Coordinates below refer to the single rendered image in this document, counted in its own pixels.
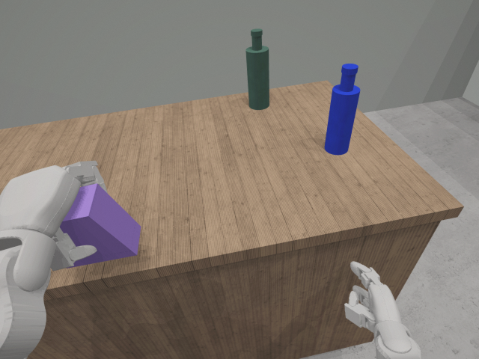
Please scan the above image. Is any robot left hand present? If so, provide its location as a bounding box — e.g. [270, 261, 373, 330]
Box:
[0, 161, 108, 271]

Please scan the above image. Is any table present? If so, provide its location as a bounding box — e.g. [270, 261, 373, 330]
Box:
[0, 80, 464, 359]

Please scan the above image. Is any robot left forearm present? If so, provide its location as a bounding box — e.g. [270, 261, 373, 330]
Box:
[0, 229, 57, 359]

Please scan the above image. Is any sponge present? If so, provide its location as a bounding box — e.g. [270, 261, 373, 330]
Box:
[60, 184, 141, 269]

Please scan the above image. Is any robot right hand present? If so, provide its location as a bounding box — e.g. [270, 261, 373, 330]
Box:
[344, 261, 402, 333]

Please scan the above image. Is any robot right forearm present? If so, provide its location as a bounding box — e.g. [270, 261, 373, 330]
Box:
[374, 321, 421, 359]

